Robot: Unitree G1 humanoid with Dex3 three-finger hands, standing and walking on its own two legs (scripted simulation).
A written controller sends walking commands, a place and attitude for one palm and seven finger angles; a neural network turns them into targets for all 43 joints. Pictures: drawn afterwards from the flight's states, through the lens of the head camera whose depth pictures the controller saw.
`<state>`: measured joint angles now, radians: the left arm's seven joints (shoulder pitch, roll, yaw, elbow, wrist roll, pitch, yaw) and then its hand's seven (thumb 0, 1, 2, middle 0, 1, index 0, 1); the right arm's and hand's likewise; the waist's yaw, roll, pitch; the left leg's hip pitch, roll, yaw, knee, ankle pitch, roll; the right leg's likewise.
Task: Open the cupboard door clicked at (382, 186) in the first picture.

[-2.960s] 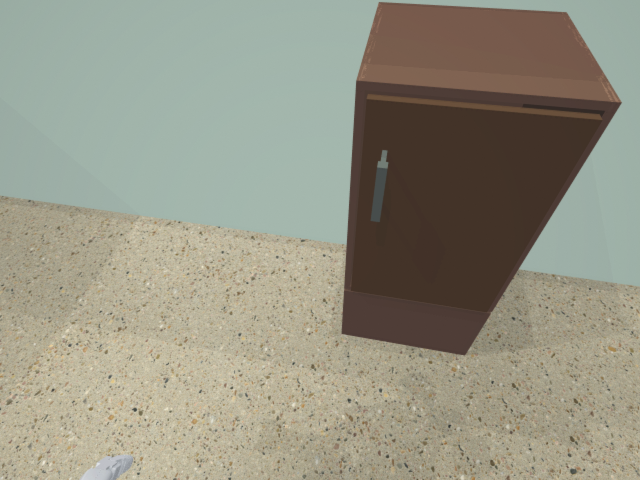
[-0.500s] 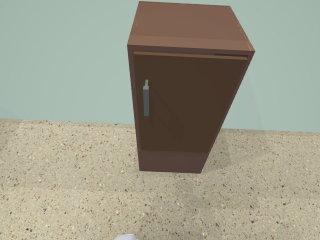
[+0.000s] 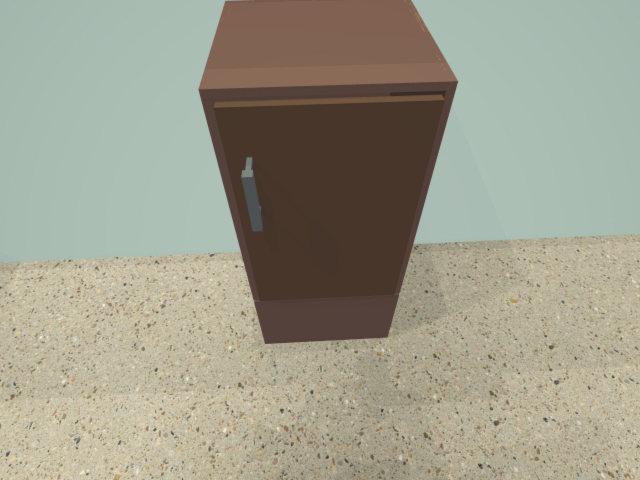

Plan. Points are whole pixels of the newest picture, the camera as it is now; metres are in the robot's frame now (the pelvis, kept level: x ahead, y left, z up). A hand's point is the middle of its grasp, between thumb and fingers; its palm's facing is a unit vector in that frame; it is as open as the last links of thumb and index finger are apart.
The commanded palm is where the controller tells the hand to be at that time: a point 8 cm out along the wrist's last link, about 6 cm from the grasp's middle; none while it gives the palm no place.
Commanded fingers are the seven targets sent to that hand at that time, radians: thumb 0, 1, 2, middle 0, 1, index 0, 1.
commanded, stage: come to a stop and stand still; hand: left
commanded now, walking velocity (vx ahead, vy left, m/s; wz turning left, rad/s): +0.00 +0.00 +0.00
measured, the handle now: (253, 195) +0.60 +0.16 -0.03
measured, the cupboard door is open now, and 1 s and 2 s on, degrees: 0 0 0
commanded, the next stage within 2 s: look again from close up in 0.36 s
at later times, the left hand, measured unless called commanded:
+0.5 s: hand out of the picture -0.01 +0.14 -0.17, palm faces +0.04 -0.98 -0.18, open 7.4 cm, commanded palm none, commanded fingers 0.00 0.90 0.90 -0.20 -0.30 -0.20 -0.30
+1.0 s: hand out of the picture +0.05 +0.21 -0.16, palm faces +0.02 -0.97 -0.25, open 7.4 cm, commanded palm none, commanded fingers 0.00 0.90 0.90 -0.20 -0.30 -0.20 -0.30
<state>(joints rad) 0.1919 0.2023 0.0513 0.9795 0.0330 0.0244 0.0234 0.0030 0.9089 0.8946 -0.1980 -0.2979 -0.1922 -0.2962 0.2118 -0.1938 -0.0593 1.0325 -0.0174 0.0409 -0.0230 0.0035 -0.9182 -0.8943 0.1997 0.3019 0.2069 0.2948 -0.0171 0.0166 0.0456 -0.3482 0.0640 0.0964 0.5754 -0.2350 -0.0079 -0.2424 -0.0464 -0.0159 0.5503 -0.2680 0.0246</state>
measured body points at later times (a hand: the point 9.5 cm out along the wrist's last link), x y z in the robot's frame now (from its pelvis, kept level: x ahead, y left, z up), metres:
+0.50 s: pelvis +0.01 -0.02 +0.01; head +0.02 -0.02 +0.46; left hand -0.01 +0.19 -0.15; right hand -0.02 -0.23 -0.15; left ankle +0.04 +0.12 -0.73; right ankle +0.00 -0.13 -0.73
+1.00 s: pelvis +0.03 +0.01 +0.01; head +0.04 +0.01 +0.46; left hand +0.05 +0.26 -0.14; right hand +0.06 -0.22 -0.15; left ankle +0.04 +0.12 -0.73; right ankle +0.00 -0.13 -0.73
